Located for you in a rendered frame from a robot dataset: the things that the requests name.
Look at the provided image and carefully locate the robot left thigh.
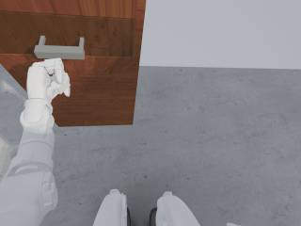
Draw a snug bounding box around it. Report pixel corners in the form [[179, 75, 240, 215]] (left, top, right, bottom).
[[93, 193, 127, 226]]

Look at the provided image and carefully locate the drawer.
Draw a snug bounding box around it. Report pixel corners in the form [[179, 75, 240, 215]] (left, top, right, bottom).
[[0, 10, 135, 57]]

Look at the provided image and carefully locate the left robot forearm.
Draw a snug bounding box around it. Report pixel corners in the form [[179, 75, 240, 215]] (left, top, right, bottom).
[[0, 98, 55, 186]]

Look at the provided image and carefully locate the cabinet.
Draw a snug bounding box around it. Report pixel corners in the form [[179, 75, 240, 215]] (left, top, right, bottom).
[[0, 0, 147, 127]]

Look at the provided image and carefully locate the robot right thigh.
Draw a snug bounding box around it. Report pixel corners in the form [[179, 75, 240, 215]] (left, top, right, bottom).
[[157, 195, 200, 226]]

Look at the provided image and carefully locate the left robot hand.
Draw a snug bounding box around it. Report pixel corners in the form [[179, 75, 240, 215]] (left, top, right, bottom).
[[26, 57, 71, 103]]

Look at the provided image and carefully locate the robot left upper arm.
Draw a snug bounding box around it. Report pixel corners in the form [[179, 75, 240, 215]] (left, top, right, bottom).
[[0, 170, 58, 226]]

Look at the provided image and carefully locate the robot thigh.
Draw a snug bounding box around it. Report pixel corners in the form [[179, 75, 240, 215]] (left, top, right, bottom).
[[157, 195, 200, 226], [93, 193, 127, 226]]

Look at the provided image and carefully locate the handle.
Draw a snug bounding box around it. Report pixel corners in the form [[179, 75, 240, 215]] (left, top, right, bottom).
[[34, 35, 85, 59]]

